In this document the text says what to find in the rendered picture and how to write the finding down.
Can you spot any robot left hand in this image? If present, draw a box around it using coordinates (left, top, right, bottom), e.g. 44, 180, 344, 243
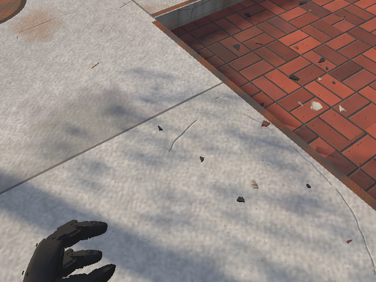
22, 220, 116, 282

